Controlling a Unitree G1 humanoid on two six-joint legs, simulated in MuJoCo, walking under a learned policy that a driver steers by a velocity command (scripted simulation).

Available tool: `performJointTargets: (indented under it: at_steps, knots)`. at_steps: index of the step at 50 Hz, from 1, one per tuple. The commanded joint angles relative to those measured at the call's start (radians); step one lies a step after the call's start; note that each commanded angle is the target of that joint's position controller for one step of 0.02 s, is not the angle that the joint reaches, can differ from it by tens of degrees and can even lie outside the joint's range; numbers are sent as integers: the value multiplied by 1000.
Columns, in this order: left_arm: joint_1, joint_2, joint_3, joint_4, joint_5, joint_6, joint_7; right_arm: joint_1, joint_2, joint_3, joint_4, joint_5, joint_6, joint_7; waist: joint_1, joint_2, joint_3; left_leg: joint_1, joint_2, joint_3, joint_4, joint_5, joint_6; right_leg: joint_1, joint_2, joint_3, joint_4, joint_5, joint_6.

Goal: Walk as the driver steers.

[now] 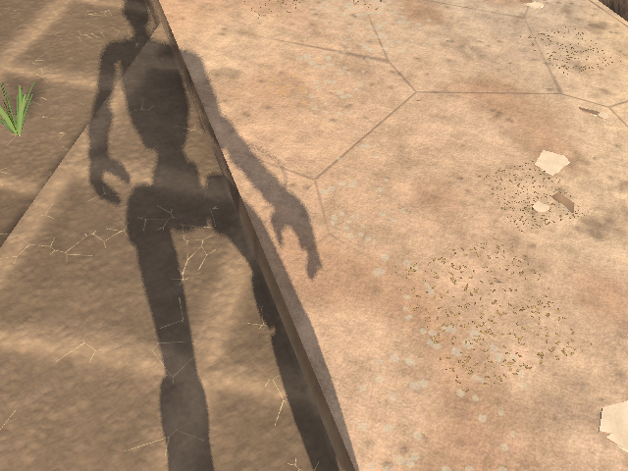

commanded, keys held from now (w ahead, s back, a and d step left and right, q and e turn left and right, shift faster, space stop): w+e+shift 1.00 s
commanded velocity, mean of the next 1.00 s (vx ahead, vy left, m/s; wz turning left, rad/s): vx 0.93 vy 0.00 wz -0.54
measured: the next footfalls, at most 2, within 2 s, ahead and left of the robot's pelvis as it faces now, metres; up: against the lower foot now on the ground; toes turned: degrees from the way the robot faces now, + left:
right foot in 0.22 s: +0.26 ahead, -0.11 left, +0.00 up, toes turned +1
left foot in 0.62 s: +0.68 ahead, +0.04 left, +0.00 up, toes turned -17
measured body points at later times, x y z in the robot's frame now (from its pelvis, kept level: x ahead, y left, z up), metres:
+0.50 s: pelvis +0.36 -0.04 -0.01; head +0.39 -0.06 +0.44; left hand +0.32 +0.23 -0.13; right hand +0.58 -0.27 -0.07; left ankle +0.55 +0.09 -0.66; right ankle +0.22 -0.11 -0.75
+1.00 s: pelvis +0.76 -0.13 -0.01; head +0.79 -0.13 +0.44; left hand +1.11 -0.18 -0.01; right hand +0.55 -0.25 -0.14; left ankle +0.65 +0.05 -0.73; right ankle +0.85 -0.24 -0.60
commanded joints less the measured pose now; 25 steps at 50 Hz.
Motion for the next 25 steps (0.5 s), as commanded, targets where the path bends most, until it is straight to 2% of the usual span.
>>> performJointTargets:
  at_steps: [1,2,3,4,6,7,8,9,10,11,12,13,14,15,16,17,19,20,22,23,24,25]
  knots:
    - [-165,55,2,-101,-7,-22,0,15,-161,-41,-50,-3,-32,-11,-29,143,118,30,217,-289,-186,-191,162,-194,7,-17,-101,40,14]
    - [-185,41,-6,-108,-3,-23,-1,27,-148,-36,-40,0,-36,-12,-43,164,127,60,229,-282,-186,-167,156,-202,2,-20,-151,31,5]
    - [-203,48,-7,-112,-1,-29,-1,46,-124,-28,-30,3,-41,-16,-58,155,132,125,237,-276,-180,-129,145,-208,-5,-15,-195,15,-12]
    - [-218,50,-8,-112,-3,-36,-11,53,-130,-26,-22,-2,-49,-23,-70,164,118,162,238,-253,-179,-75,137,-166,5,-37,-266,35,-30]
    - [-241,56,-7,-132,-9,-39,-18,46,-157,-30,-1,0,-58,-33,-66,189,131,195,293,-237,-198,47,121,-90,4,-53,-371,8,-87]
    - [-211,59,-6,-128,-11,-37,-14,30,-162,-29,7,-2,-59,-34,-40,186,129,182,301,-197,-183,230,105,-1,28,-84,-415,-43,-119]
    - [-136,67,1,-109,-17,-34,-3,7,-164,-25,12,-5,-62,-32,3,184,101,148,295,-138,-119,576,83,148,73,-122,-447,-73,-153]
    - [4,86,16,-69,-21,-34,13,7,-169,-23,25,-9,-61,-31,66,179,17,146,278,-82,50,994,76,327,139,-150,-439,-108,-185]
    - [246,106,31,4,-24,-42,25,-53,-177,-26,20,-12,-57,-32,193,129,-81,64,230,10,318,1142,55,575,171,-161,-504,-79,-210]
    - [458,177,54,56,-23,-49,38,-111,-151,-16,-5,-19,-68,-29,284,26,-162,-193,171,50,660,890,22,857,47,33,-540,-247,-239]
    - [470,263,67,70,-2,-60,37,-144,-17,20,-59,-14,-92,-12,214,-255,-115,-583,-6,81,969,59,-38,976,-182,606,-742,-614,-323]
    - [305,196,52,54,-20,-60,12,-164,-45,25,-85,-34,-105,-3,123,-219,-10,-778,-9,-5,1044,-19,-31,911,-220,947,-888,-570,-359]
    - [229,162,54,39,-25,-59,6,-183,-85,21,-75,-42,-106,1,95,-99,44,-815,62,6,1131,30,-36,845,-223,776,-815,-513,-392]
    - [251,132,50,47,-31,-62,5,-206,-95,25,-74,-57,-113,6,96,-8,43,-790,103,17,1122,55,-44,756,-187,649,-811,-436,-400]
    - [253,99,39,62,-32,-67,9,-223,-81,30,-87,-65,-113,10,67,26,74,-762,131,26,1075,71,-56,661,-141,565,-834,-380,-382]
    - [270,63,25,90,-37,-75,17,-252,-58,40,-109,-74,-100,14,51,6,110,-778,142,45,1093,60,-76,596,-97,518,-849,-323,-379]
    - [277,80,25,109,-55,-93,25,-302,-25,59,-154,-79,-72,20,23,-17,147,-828,165,80,1075,45,-103,495,-47,441,-879,-216,-378]
    - [260,94,29,106,-57,-98,26,-352,-26,67,-185,-75,-65,23,14,-13,168,-807,174,105,997,56,-115,417,-23,398,-909,-143,-374]
    - [228,99,31,90,-51,-101,38,-445,-31,78,-239,-53,-62,29,17,-18,180,-685,172,159,803,89,-141,303,12,330,-952,140,-364]
    - [224,96,33,86,-53,-101,43,-471,-14,90,-250,-44,-65,34,23,0,171,-558,159,174,645,148,-145,257,42,283,-958,282,-340]
    - [236,105,38,88,-58,-99,44,-490,12,100,-253,-31,-68,34,40,-11,152,-423,128,194,497,228,-144,238,60,255,-969,427,-320]
    - [256,126,46,93,-62,-100,42,-498,15,100,-246,-15,-69,27,64,-33,118,-335,98,204,416,315,-142,283,47,268,-973,544,-307]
